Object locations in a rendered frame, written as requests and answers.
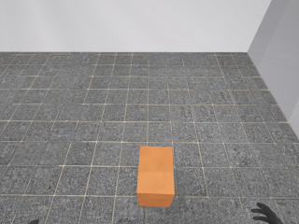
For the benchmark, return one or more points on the right robot hand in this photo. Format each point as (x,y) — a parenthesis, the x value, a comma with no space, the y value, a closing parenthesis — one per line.
(270,218)

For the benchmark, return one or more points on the carton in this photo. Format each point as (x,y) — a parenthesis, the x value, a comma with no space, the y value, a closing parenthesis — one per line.
(155,180)

